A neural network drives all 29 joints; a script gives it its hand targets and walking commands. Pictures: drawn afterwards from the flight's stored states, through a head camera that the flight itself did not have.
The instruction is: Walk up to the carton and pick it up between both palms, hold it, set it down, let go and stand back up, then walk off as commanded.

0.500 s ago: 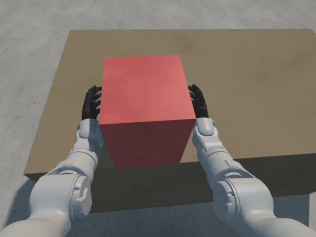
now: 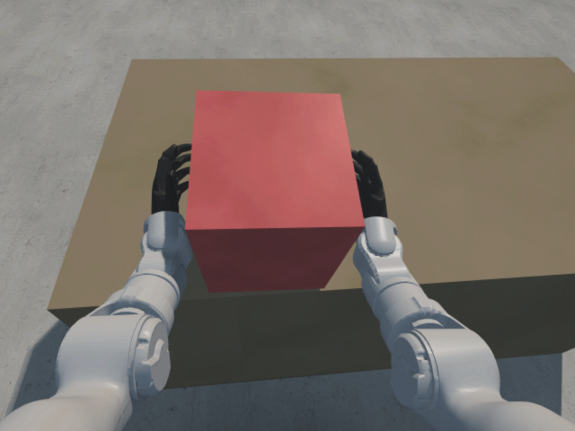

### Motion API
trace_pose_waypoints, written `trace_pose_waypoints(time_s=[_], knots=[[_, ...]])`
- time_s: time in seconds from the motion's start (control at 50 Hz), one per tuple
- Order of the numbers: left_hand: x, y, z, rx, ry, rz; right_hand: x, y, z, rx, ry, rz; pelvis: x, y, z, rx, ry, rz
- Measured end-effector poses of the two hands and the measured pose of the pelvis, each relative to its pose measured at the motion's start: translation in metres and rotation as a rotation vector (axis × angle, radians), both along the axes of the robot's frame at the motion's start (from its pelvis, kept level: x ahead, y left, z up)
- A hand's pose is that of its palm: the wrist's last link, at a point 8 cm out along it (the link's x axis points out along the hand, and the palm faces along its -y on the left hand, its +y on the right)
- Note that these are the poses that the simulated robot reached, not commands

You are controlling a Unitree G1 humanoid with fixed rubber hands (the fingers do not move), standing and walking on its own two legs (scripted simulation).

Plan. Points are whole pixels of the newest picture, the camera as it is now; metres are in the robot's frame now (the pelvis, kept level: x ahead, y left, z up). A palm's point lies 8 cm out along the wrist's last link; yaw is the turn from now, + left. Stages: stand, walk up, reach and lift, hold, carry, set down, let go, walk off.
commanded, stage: reach and lift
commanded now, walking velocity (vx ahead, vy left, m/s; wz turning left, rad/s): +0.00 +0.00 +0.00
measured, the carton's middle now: (268, 202) +0.44 +0.03 +0.05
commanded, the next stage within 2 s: none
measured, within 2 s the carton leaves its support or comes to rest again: neither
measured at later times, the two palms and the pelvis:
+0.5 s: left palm (164, 189) +0.40 +0.16 +0.12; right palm (382, 194) +0.40 -0.13 +0.12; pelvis -0.01 +0.00 +0.00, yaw +0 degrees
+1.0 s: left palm (136, 168) +0.36 +0.17 +0.19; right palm (399, 182) +0.36 -0.12 +0.18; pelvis -0.03 +0.00 +0.00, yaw +0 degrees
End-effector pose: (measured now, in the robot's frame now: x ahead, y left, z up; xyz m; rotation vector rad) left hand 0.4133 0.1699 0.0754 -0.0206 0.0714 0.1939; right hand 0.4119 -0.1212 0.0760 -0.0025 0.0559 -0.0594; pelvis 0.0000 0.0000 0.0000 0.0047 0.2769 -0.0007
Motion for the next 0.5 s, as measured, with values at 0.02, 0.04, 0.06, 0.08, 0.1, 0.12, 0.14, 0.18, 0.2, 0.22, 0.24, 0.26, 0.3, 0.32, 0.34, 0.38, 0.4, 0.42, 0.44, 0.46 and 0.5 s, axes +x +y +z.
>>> trace_pose_waypoints(time_s=[0.02, 0.04, 0.06, 0.08, 0.1, 0.12, 0.14, 0.18, 0.2, 0.22, 0.24, 0.26, 0.3, 0.32, 0.34, 0.38, 0.4, 0.42, 0.44, 0.46, 0.5], knots=[[0.0, 0.0, 0.0, 0.0, 0.002, 0.0, 0.0, 0.0, 0.0, 0.0, 0.002, 0.0, 0.0, 0.0, 0.0, 0.0, 0.0, 0.0], [0.0, 0.0, -0.001, -0.001, 0.005, 0.0, 0.0, 0.0, -0.001, -0.001, 0.005, 0.0, 0.0, 0.0, 0.0, 0.0, 0.0, 0.0], [0.0, 0.0, -0.001, -0.001, 0.01, 0.001, 0.0, 0.0, -0.001, -0.001, 0.01, 0.0, 0.0, 0.0, 0.0, 0.0, 0.0, 0.0], [0.0, 0.0, -0.002, -0.001, 0.015, 0.001, 0.0, 0.0, -0.002, -0.002, 0.016, 0.0, 0.0, 0.0, 0.0, 0.0, 0.001, 0.0], [0.0, 0.0, -0.003, -0.002, 0.022, 0.001, 0.0, 0.0, -0.003, -0.002, 0.022, 0.0, 0.0, 0.0, 0.0, 0.0, 0.001, 0.0], [0.0, -0.001, -0.004, -0.002, 0.029, 0.001, 0.0, 0.0, -0.004, -0.003, 0.029, 0.0, 0.0, 0.0, 0.0, 0.0, 0.001, 0.0], [0.0, -0.001, -0.005, -0.002, 0.037, 0.002, 0.0, -0.001, -0.005, -0.005, 0.037, 0.0, 0.001, 0.0, 0.0, 0.0, 0.001, 0.0], [-0.001, -0.001, -0.006, -0.004, 0.053, 0.003, 0.0, -0.001, -0.006, -0.014, 0.053, 0.003, 0.001, 0.0, 0.0, 0.0, 0.001, 0.0], [-0.001, -0.001, -0.007, -0.004, 0.06, 0.004, 0.0, -0.001, -0.006, -0.022, 0.059, 0.006, 0.001, 0.0, 0.0, 0.0, 0.001, 0.0], [-0.002, -0.001, -0.007, -0.002, 0.065, 0.005, 0.0, -0.001, -0.005, -0.033, 0.063, 0.009, 0.001, 0.0, 0.0, 0.0, 0.001, 0.0], [-0.003, -0.002, -0.007, 0.0, 0.068, 0.005, -0.001, -0.002, -0.004, -0.045, 0.065, 0.012, 0.001, 0.0, 0.0, 0.0, 0.001, 0.0], [-0.004, -0.002, -0.006, 0.003, 0.068, 0.006, -0.001, -0.002, -0.002, -0.058, 0.065, 0.015, 0.001, 0.0, 0.0, 0.0, 0.001, 0.0], [-0.005, -0.002, -0.002, 0.007, 0.065, 0.008, -0.002, -0.002, 0.004, -0.08, 0.06, 0.02, 0.001, 0.0, 0.0, 0.0, 0.001, 0.0], [-0.006, -0.003, 0.001, 0.008, 0.062, 0.01, -0.002, -0.003, 0.007, -0.086, 0.057, 0.022, 0.001, -0.001, 0.0, 0.0, 0.001, 0.0], [-0.007, -0.003, 0.004, 0.01, 0.059, 0.011, -0.002, -0.003, 0.011, -0.088, 0.054, 0.023, 0.001, -0.001, 0.0, 0.0, 0.001, -0.001], [-0.007, -0.003, 0.012, 0.013, 0.054, 0.012, -0.002, -0.002, 0.02, -0.082, 0.05, 0.022, -0.001, -0.001, 0.0, 0.0, -0.006, -0.001], [-0.008, -0.003, 0.017, 0.014, 0.052, 0.012, -0.003, -0.003, 0.024, -0.076, 0.049, 0.02, -0.001, -0.001, 0.0, 0.0, -0.012, -0.001], [-0.008, -0.003, 0.022, 0.015, 0.051, 0.01, -0.004, -0.003, 0.028, -0.068, 0.049, 0.018, -0.002, -0.001, 0.001, 0.0, -0.02, -0.001], [-0.009, -0.004, 0.027, 0.016, 0.052, 0.009, -0.005, -0.004, 0.031, -0.061, 0.05, 0.014, -0.003, -0.001, 0.001, 0.0, -0.028, -0.001], [-0.009, -0.004, 0.032, 0.017, 0.054, 0.006, -0.007, -0.004, 0.035, -0.053, 0.054, 0.011, -0.004, -0.001, 0.001, 0.0, -0.036, -0.001], [-0.011, -0.006, 0.042, 0.017, 0.065, 0.001, -0.01, -0.006, 0.041, -0.037, 0.066, 0.004, -0.005, -0.001, 0.002, 0.0, -0.056, -0.001]])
